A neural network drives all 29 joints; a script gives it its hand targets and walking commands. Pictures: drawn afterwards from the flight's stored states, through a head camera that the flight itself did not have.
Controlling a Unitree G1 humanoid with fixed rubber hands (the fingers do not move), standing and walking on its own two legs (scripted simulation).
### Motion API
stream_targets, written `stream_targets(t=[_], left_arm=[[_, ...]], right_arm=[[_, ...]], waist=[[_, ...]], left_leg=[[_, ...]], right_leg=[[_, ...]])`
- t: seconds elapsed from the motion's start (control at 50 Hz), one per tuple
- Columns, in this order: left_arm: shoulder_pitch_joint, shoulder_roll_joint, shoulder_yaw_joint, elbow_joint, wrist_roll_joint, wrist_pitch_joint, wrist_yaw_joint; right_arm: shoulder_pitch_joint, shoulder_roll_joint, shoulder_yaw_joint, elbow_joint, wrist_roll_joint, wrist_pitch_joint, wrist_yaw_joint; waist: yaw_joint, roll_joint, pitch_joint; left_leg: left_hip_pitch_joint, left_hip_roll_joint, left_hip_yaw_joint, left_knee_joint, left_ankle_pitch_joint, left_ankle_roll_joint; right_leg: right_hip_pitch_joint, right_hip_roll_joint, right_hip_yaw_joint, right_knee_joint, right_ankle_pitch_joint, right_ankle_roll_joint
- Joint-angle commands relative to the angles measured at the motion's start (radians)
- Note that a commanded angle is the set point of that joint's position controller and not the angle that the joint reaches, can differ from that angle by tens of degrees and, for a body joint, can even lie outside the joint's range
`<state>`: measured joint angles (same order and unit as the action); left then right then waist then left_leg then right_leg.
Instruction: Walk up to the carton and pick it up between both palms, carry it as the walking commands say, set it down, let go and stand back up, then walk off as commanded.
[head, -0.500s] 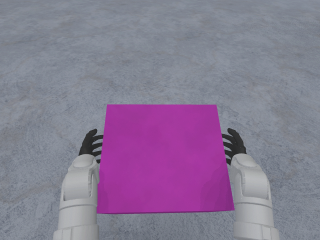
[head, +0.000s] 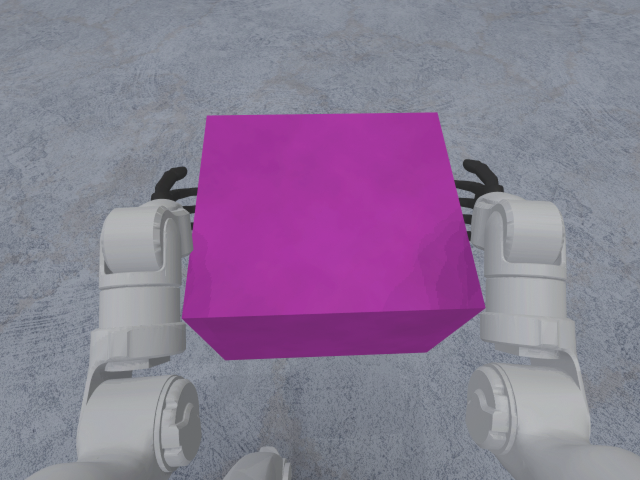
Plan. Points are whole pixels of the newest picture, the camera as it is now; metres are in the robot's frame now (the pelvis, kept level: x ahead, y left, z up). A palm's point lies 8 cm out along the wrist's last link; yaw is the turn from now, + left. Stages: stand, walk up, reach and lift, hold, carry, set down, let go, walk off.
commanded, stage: carry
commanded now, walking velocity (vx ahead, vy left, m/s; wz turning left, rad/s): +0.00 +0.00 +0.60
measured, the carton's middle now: (325, 243) +0.40 -0.02 +0.03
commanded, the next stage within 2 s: none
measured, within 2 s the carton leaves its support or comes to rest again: neither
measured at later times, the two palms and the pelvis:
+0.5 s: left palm (48, 305) +0.29 +0.28 +0.09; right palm (360, 210) +0.41 -0.06 +0.09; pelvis -0.01 -0.01 -0.01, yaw +18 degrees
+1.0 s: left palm out of the picture +0.15 +0.32 +0.09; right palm (289, 233) +0.37 +0.03 +0.10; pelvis -0.03 -0.04 -0.01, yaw +35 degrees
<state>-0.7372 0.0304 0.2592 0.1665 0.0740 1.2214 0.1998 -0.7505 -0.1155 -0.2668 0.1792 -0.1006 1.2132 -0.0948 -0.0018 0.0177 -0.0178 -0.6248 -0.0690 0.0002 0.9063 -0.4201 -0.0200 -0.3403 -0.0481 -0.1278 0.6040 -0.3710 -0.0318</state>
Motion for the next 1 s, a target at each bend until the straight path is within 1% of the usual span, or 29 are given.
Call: stream_targets(t=[0.0, 0.04, 0.12, 0.16, 0.18, 0.2, 0.22, 0.24, 0.26, 0.28, 0.3, 0.34, 0.46, 0.5, 0.52, 0.54, 0.56, 0.58, 0.6, 0.62, 0.68, 0.78, 0.8, 0.82, 0.84, 0.86, 0.88, 0.92, 0.98], left_arm=[[-0.749, -1.055, -0.55, -0.177, -0.462, -0.015, -0.399], [-0.739, -1.045, -0.545, -0.229, -0.445, -0.024, -0.392], [-0.712, -1.008, -0.549, -0.254, -0.428, -0.027, -0.382], [-0.683, -1.001, -0.554, -0.248, -0.416, -0.026, -0.377], [-0.677, -0.999, -0.558, -0.241, -0.414, -0.025, -0.375], [-0.675, -0.994, -0.564, -0.23, -0.415, -0.025, -0.374], [-0.658, -0.992, -0.571, -0.226, -0.416, -0.025, -0.374], [-0.652, -1.015, -0.587, -0.245, -0.434, -0.016, -0.38], [-0.572, -1.033, -0.588, -0.212, -0.413, -0.005, -0.386], [-0.69, -1.041, -0.619, -0.224, -0.448, -0.021, -0.394], [-0.744, -1.056, -0.636, -0.236, -0.475, -0.03, -0.402], [-0.771, -1.085, -0.657, -0.26, -0.502, -0.043, -0.407], [-0.71, -1.069, -0.67, -0.249, -0.526, -0.039, -0.409], [-0.687, -1.067, -0.66, -0.221, -0.516, -0.036, -0.411], [-0.678, -1.068, -0.652, -0.206, -0.508, -0.033, -0.414], [-0.649, -1.057, -0.638, -0.182, -0.492, -0.033, -0.415], [-0.581, -1.067, -0.618, -0.146, -0.468, -0.041, -0.416], [-0.635, -1.071, -0.638, -0.188, -0.481, -0.041, -0.416], [-0.652, -1.062, -0.631, -0.193, -0.466, -0.043, -0.417], [-0.671, -1.055, -0.626, -0.205, -0.45, -0.049, -0.413], [-0.692, -1.034, -0.617, -0.235, -0.424, -0.06, -0.401], [-0.636, -1.012, -0.585, -0.176, -0.387, -0.048, -0.391], [-0.618, -1.013, -0.581, -0.16, -0.382, -0.045, -0.391], [-0.609, -1.011, -0.582, -0.152, -0.381, -0.043, -0.391], [-0.604, -1.012, -0.584, -0.144, -0.387, -0.039, -0.395], [-0.614, -1.036, -0.594, -0.166, -0.403, -0.025, -0.4], [-0.607, -1.057, -0.601, -0.145, -0.401, -0.029, -0.404], [-0.701, -1.092, -0.636, -0.165, -0.453, -0.045, -0.414], [-0.769, -1.11, -0.665, -0.193, -0.51, -0.058, -0.421]], right_arm=[[-0.723, 1.161, 0.644, -0.141, 0.514, -0.011, 0.295], [-0.683, 1.175, 0.655, -0.157, 0.519, -0.016, 0.294], [-0.681, 1.155, 0.666, -0.177, 0.527, -0.017, 0.291], [-0.659, 1.145, 0.662, -0.161, 0.521, -0.012, 0.293], [-0.645, 1.143, 0.66, -0.146, 0.516, -0.01, 0.295], [-0.637, 1.138, 0.657, -0.129, 0.512, -0.01, 0.298], [-0.611, 1.136, 0.649, -0.117, 0.503, -0.01, 0.302], [-0.563, 1.129, 0.631, -0.1, 0.479, -0.017, 0.297], [-0.458, 1.153, 0.614, -0.09, 0.46, -0.006, 0.299], [-0.574, 1.144, 0.627, -0.125, 0.473, -0.017, 0.297], [-0.61, 1.141, 0.639, -0.155, 0.469, -0.026, 0.291], [-0.631, 1.142, 0.641, -0.209, 0.465, -0.038, 0.279], [-0.579, 1.073, 0.637, -0.246, 0.424, -0.036, 0.259], [-0.578, 1.068, 0.643, -0.226, 0.416, -0.032, 0.261], [-0.567, 1.07, 0.645, -0.21, 0.412, -0.03, 0.264], [-0.567, 1.079, 0.646, -0.197, 0.415, -0.026, 0.268], [-0.552, 1.094, 0.641, -0.191, 0.424, -0.021, 0.28], [-0.588, 1.105, 0.662, -0.193, 0.44, -0.031, 0.282], [-0.626, 1.129, 0.69, -0.194, 0.462, -0.034, 0.286], [-0.662, 1.149, 0.713, -0.196, 0.49, -0.038, 0.295], [-0.659, 1.169, 0.712, -0.16, 0.508, -0.043, 0.309], [-0.615, 1.161, 0.667, -0.067, 0.503, -0.028, 0.323], [-0.588, 1.161, 0.657, -0.045, 0.497, -0.025, 0.327], [-0.574, 1.161, 0.648, -0.029, 0.494, -0.023, 0.333], [-0.556, 1.153, 0.631, -0.007, 0.485, -0.024, 0.337], [-0.499, 1.155, 0.608, 0.003, 0.455, -0.026, 0.331], [-0.495, 1.177, 0.608, -0.022, 0.455, -0.02, 0.332], [-0.557, 1.174, 0.605, -0.066, 0.458, -0.03, 0.325], [-0.619, 1.153, 0.6, -0.135, 0.457, -0.047, 0.306]], waist=[[-0.004, -0.178, -0.367], [-0.002, -0.227, -0.387], [0.012, -0.256, -0.447], [0.014, -0.272, -0.464], [0.006, -0.261, -0.468], [-0.009, -0.212, -0.487], [-0.022, -0.132, -0.527], [-0.029, 0.158, -0.601], [-0.027, 0.205, -0.594], [-0.028, 0.147, -0.611], [-0.031, 0.105, -0.61], [-0.028, 0.122, -0.588], [-0.029, 0.162, -0.587], [-0.01, 0.144, -0.571], [0.001, 0.104, -0.56], [0.012, -0.095, -0.563], [0.008, -0.385, -0.523], [0.003, -0.294, -0.497], [0.006, -0.218, -0.467], [0.007, -0.186, -0.441], [0.008, -0.227, -0.431], [0.004, -0.25, -0.451], [-0.006, -0.217, -0.455], [-0.015, -0.145, -0.465], [-0.019, 0.019, -0.487], [-0.024, 0.28, -0.494], [-0.018, 0.19, -0.517], [-0.017, 0.124, -0.526], [-0.018, 0.127, -0.509]], left_leg=[[-0.122, 0.074, 0.055, 0.199, -0.045, -0.02], [-0.076, 0.055, 0.107, 0.118, -0.002, -0.038], [0.062, 0.018, 0.163, -0.1, 0.002, -0.025], [0.134, -0.005, 0.194, -0.241, 0.047, -0.016], [0.192, -0.011, 0.213, -0.36, 0.138, -0.013], [0.329, 0.019, 0.189, -0.495, 0.279, -0.01], [0.554, 0.129, 0.032, -0.469, 0.513, 0.022], [0.783, 0.368, -0.289, -0.276, 1.258, 0.177], [0.862, 0.398, -0.341, -0.259, 1.5, 0.238], [0.872, 0.389, -0.317, -0.257, 1.462, 0.236], [0.847, 0.378, -0.29, -0.276, 1.314, 0.229], [0.782, 0.339, -0.236, -0.291, 1.129, 0.213], [0.616, 0.297, -0.212, -0.316, 0.969, 0.169], [0.507, 0.252, -0.18, -0.275, 0.872, 0.122], [0.382, 0.217, -0.155, -0.227, 0.776, 0.077], [0.164, 0.127, -0.073, -0.068, 0.522, 0.012], [-0.043, 0.017, 0.052, 0.088, -0.102, -0.026], [-0.088, 0.056, 0.042, 0.179, -0.229, -0.013], [-0.087, 0.075, 0.033, 0.19, -0.178, -0.012], [-0.08, 0.087, 0.046, 0.169, -0.117, -0.015], [0.002, 0.067, 0.096, 0.035, -0.026, -0.029], [0.181, 0.021, 0.164, -0.281, 0.069, -0.011], [0.269, 0.03, 0.168, -0.416, 0.183, -0.01], [0.412, 0.093, 0.083, -0.481, 0.309, -0.003], [0.621, 0.273, -0.161, -0.441, 0.749, 0.063], [0.735, 0.446, -0.432, -0.354, 1.311, 0.2], [0.768, 0.414, -0.369, -0.312, 1.392, 0.219], [0.715, 0.361, -0.26, -0.33, 1.145, 0.196], [0.595, 0.312, -0.189, -0.379, 0.866, 0.187]], right_leg=[[0.393, -0.334, 0.169, -0.085, 0.89, -0.094], [0.423, -0.27, 0.068, -0.043, 0.855, -0.072], [0.448, -0.288, 0.013, 0.032, 0.942, -0.069], [0.45, -0.292, -0.008, 0.084, 0.945, -0.043], [0.434, -0.281, -0.033, 0.127, 0.912, -0.014], [0.345, -0.26, -0.062, 0.208, 0.828, 0.032], [0.123, -0.229, -0.045, 0.315, 0.581, 0.086], [-0.193, -0.112, -0.06, 0.505, 0.062, 0.142], [-0.341, -0.055, 0.03, 0.564, -0.321, 0.136], [-0.374, -0.062, 0.09, 0.591, -0.314, 0.123], [-0.387, -0.072, 0.11, 0.569, -0.28, 0.121], [-0.36, -0.085, 0.111, 0.485, -0.195, 0.125], [-0.132, -0.022, 0.041, 0.234, -0.087, 0.124], [0.027, -0.015, 0.01, 0.022, 0.053, 0.108], [0.182, -0.048, 0.026, -0.105, 0.192, 0.089], [0.383, -0.219, 0.199, -0.097, 0.629, 0.032], [0.461, -0.438, 0.382, -0.072, 1.032, -0.112], [0.47, -0.454, 0.334, -0.06, 1.101, -0.148], [0.453, -0.425, 0.278, -0.067, 1.023, -0.138], [0.435, -0.388, 0.211, -0.073, 0.93, -0.112], [0.409, -0.316, 0.056, -0.055, 0.787, -0.065], [0.369, -0.321, -0.03, 0.047, 0.749, -0.03], [0.319, -0.303, -0.06, 0.106, 0.667, 0.01], [0.183, -0.275, -0.069, 0.185, 0.491, 0.062], [-0.089, -0.204, -0.083, 0.325, 0.144, 0.126], [-0.331, -0.056, -0.066, 0.457, -0.346, 0.153], [-0.341, -0.075, 0.057, 0.569, -0.348, 0.143], [-0.36, -0.092, 0.092, 0.593, -0.238, 0.144], [-0.258, -0.071, 0.056, 0.466, -0.127, 0.146]])
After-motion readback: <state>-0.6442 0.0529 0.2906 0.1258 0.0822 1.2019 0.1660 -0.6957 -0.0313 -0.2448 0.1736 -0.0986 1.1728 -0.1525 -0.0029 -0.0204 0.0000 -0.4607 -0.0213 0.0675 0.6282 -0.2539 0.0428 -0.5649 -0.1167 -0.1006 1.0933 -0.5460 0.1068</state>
